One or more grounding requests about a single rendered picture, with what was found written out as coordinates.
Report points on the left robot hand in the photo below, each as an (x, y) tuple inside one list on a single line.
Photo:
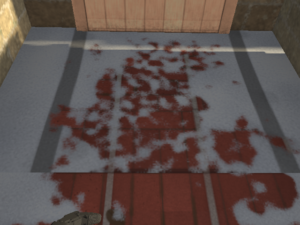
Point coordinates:
[(79, 218)]

